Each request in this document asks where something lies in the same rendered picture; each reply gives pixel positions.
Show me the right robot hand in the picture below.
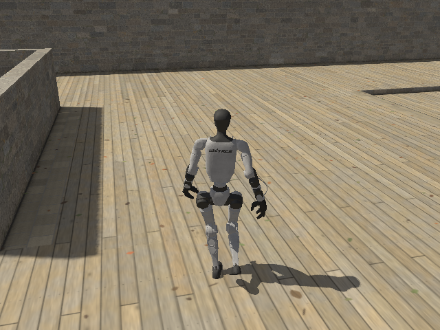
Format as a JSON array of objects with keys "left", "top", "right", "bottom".
[{"left": 251, "top": 199, "right": 267, "bottom": 219}]

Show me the right robot forearm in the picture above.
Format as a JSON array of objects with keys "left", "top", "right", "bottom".
[{"left": 249, "top": 168, "right": 265, "bottom": 201}]

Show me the left robot hand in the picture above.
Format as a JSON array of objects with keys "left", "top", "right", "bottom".
[{"left": 182, "top": 186, "right": 199, "bottom": 199}]

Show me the robot left upper arm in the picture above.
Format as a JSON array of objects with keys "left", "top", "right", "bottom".
[{"left": 187, "top": 138, "right": 207, "bottom": 175}]

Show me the left robot shin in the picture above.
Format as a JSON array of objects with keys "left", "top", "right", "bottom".
[{"left": 206, "top": 225, "right": 219, "bottom": 270}]

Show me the left robot forearm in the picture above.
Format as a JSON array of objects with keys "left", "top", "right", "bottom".
[{"left": 184, "top": 165, "right": 195, "bottom": 188}]

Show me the robot right upper arm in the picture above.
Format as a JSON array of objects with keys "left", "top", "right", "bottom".
[{"left": 236, "top": 140, "right": 255, "bottom": 179}]

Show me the humanoid robot torso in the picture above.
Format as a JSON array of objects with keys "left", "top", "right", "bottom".
[{"left": 205, "top": 135, "right": 237, "bottom": 206}]

